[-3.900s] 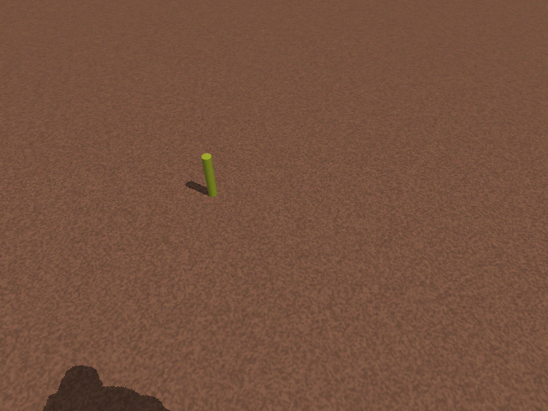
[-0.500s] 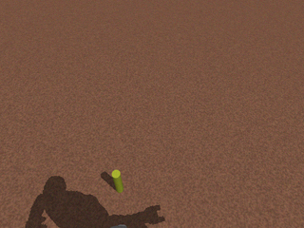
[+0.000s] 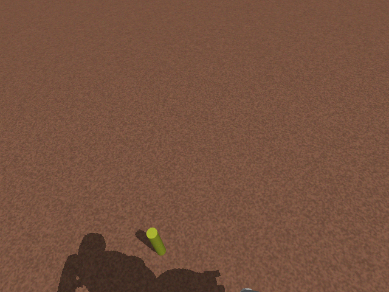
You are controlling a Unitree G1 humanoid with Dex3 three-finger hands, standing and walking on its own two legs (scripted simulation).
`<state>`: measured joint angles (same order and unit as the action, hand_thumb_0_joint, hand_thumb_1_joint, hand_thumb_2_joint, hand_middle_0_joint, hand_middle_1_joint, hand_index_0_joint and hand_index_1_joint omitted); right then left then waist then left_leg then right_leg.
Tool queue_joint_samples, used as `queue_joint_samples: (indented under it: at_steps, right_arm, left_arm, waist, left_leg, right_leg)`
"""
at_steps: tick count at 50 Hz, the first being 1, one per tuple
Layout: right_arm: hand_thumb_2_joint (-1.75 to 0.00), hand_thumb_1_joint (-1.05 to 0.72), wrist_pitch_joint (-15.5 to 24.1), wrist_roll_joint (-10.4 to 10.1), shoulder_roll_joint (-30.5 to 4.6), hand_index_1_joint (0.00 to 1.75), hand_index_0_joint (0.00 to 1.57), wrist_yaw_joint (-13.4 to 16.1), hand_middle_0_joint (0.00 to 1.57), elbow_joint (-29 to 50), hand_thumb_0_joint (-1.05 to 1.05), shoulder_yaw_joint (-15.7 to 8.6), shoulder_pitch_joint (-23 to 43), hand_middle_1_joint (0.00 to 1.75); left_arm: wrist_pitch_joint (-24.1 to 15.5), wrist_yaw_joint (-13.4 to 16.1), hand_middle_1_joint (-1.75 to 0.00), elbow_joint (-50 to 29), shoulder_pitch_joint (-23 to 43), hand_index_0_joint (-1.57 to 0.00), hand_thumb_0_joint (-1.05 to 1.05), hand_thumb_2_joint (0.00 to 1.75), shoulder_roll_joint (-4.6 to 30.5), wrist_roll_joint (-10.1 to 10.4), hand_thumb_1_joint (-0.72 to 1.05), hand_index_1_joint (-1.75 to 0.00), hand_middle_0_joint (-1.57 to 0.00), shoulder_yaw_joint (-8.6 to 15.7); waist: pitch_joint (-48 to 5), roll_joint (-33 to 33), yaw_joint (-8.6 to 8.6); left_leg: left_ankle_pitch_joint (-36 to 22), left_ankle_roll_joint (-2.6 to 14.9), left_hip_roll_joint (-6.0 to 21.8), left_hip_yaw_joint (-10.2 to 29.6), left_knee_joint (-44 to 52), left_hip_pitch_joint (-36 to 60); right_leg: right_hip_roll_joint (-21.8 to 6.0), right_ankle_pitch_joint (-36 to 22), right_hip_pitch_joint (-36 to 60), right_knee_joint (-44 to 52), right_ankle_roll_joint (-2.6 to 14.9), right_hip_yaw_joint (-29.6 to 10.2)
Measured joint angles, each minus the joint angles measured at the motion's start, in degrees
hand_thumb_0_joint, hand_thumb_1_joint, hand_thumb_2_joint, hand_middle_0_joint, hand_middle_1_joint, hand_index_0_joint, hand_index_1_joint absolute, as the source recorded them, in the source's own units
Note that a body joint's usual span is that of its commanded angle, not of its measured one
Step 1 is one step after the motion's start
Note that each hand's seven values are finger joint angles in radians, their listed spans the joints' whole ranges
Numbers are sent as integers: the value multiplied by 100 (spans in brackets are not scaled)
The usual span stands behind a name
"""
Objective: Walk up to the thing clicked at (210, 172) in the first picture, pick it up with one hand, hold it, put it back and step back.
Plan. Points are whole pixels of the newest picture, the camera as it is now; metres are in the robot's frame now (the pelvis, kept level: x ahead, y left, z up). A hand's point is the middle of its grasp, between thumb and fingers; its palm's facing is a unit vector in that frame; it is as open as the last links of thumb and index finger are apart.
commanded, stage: walk up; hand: left
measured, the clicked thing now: (157, 242) +0.42 +0.23 -0.63
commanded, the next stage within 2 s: none
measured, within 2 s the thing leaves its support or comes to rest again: neither
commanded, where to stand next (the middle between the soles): +0.09 +0.02 m, yaw +0 degrees
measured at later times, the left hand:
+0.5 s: hand out of the picture +0.10 +0.27 -0.14, palm faces +0.00 -0.94 -0.33, open 7.4 cm
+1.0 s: hand out of the picture +0.13 +0.25 -0.13, palm faces +0.01 -0.94 -0.34, open 7.4 cm
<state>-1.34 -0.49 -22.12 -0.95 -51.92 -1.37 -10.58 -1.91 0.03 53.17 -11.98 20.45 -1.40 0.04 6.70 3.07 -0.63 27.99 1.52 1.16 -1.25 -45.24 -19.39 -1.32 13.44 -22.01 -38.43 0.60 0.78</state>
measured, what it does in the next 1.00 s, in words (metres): stands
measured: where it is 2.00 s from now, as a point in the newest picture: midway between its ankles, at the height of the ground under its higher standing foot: outside the picture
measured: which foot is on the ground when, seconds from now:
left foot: down 0.00-1.00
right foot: down 0.00-1.00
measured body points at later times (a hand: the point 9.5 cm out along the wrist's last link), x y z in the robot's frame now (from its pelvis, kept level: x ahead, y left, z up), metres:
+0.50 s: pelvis +0.02 +0.01 +0.02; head +0.02 +0.02 +0.47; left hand +0.10 +0.32 -0.11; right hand +0.08 -0.30 -0.10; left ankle +0.00 +0.14 -0.72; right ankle +0.08 -0.12 -0.72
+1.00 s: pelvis +0.05 +0.00 +0.03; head +0.05 +0.00 +0.48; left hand +0.13 +0.30 -0.10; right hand +0.14 -0.30 -0.11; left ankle +0.00 +0.14 -0.72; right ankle +0.08 -0.12 -0.72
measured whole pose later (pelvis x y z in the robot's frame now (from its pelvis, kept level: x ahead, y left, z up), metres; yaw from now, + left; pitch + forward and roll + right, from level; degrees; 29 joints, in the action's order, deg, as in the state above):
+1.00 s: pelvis +0.05 +0.00 +0.03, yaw +1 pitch -2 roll +0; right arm 0.3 0.5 -20.2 -0.4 -65.1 -1.0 -4.4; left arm -1.3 -0.2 66.3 -3.5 18.9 -0.7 0.4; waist 2.7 0.5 -0.4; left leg 14.8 -1.3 1.5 -0.3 -19.5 -2.5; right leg -1.3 8.8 -10.5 -21.4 -0.5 1.4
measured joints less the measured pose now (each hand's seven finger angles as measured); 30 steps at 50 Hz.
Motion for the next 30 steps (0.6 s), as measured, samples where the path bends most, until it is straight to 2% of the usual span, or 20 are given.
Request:
queue_joint_samples:
  at_steps: [3, 5, 6, 9, 16, 30]
  right_arm:
    - [-89, -91, 32, 21, 8, 30, 20, -19, 20, -211, 1, 3, -10, 30]
    - [-89, -91, 81, 73, 83, 30, 20, -1, 20, -398, 1, 14, -20, 30]
    - [-89, -91, 107, 108, 109, 30, 20, 1, 20, -479, 1, 25, -59, 30]
    - [-89, -91, 116, 141, 94, 30, 20, -24, 20, -716, 1, 59, -201, 30]
    - [-89, -91, 205, 172, 97, 30, 20, -28, 21, -1077, 1, 122, -269, 30]
    - [-89, -91, 258, 109, 128, 30, 20, 40, 20, -1172, 1, 83, 301, 30]
  left_arm:
    - [10, -23, -30, 20, 186, -21, 1, 89, -27, -27, 90, -30, -21, -20]
    - [57, -36, -30, 70, 330, -21, 1, 89, 6, -11, 90, -30, -21, -2]
    - [85, -40, -30, 109, 364, -21, 1, 89, 7, 12, 90, -30, -21, 8]
    - [114, -73, -30, 299, 392, -21, 1, 89, -43, 48, 90, -30, -21, 1]
    - [90, -102, -30, 700, 433, -21, 1, 89, 37, 94, 90, -30, -20, 27]
    - [93, -89, -30, 1252, 506, -21, 1, 89, 33, 112, 90, -30, -20, 3]
  waist:
    - [-61, -34, -2]
    - [-23, -253, -11]
    - [-51, -340, -12]
    - [-265, -334, 28]
    - [-503, -509, 71]
    - [-443, -303, -23]
  left_leg:
    - [-312, -44, -3, 72, 482, 279]
    - [-863, -152, -128, -16, 848, 441]
    - [-956, -181, -174, -54, 986, 519]
    - [-974, -148, -97, -35, 1168, 631]
    - [-1076, -167, -74, -45, 1524, 946]
    - [-1157, -207, -13, 40, 2067, 1357]
  right_leg:
    - [-37, -89, -109, 71, -34, 11]
    - [-168, -109, -106, 67, -68, -84]
    - [-208, -130, -73, 117, -80, -127]
    - [-116, -63, 112, 424, -85, -107]
    - [-80, -428, 490, 942, -120, -118]
    - [-30, -452, 907, 1423, -157, -10]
